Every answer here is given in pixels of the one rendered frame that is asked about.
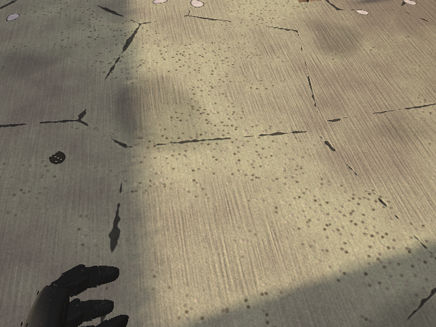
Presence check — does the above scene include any robot left hand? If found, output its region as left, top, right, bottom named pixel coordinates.
left=20, top=264, right=129, bottom=327

